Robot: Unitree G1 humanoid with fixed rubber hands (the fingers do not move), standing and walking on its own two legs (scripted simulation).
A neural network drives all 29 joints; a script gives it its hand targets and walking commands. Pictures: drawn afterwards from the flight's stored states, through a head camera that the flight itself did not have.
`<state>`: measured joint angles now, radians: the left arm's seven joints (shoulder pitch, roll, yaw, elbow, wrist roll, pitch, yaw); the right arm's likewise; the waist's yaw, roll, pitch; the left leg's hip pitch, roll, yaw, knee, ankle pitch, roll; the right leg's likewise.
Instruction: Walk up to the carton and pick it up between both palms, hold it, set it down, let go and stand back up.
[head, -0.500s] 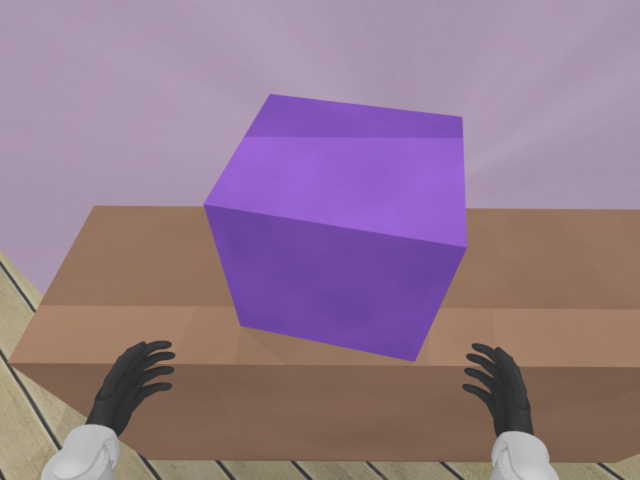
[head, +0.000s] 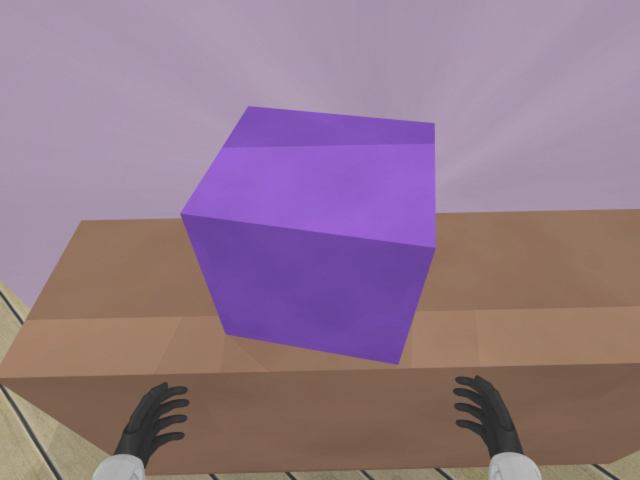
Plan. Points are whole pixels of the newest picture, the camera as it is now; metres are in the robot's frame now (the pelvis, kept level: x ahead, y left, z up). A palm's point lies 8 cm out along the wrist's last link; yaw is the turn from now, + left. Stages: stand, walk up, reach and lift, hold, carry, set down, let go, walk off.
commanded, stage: set down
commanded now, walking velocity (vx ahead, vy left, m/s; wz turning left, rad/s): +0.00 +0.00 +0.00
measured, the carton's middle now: (323, 235) +0.46 +0.03 +0.03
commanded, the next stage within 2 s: let go in 0.36 s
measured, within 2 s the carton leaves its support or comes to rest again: neither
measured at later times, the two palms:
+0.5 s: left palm (168, 466) +0.16 +0.22 -0.08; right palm (516, 460) +0.17 -0.22 -0.08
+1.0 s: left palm (154, 474) +0.15 +0.24 -0.08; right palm out of the picture +0.15 -0.25 -0.09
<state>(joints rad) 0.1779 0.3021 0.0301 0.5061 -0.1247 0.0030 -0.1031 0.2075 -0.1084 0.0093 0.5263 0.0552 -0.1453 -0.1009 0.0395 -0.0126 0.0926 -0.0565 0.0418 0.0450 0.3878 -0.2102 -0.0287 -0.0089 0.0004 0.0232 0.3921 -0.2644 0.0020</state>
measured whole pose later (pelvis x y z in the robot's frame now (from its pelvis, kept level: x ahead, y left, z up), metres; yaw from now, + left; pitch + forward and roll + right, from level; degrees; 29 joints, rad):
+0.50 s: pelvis +0.01 +0.00 +0.00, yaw +1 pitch -5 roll +0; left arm 0.20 0.20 0.01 0.52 0.00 0.12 -0.01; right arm 0.15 -0.16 -0.03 0.74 -0.03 -0.20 0.00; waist 0.01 -0.01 0.08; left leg -0.09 0.05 0.03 0.38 -0.21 -0.04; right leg -0.03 0.00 0.01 0.38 -0.26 -0.01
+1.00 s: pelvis +0.01 -0.01 +0.00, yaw +1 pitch -3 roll +0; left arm 0.23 0.21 0.04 0.60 0.02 -0.01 -0.01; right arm 0.21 -0.23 -0.04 0.72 -0.02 -0.07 -0.02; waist 0.01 0.00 0.01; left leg -0.16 0.05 0.03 0.46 -0.25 -0.04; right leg -0.10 0.01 0.00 0.45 -0.30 -0.01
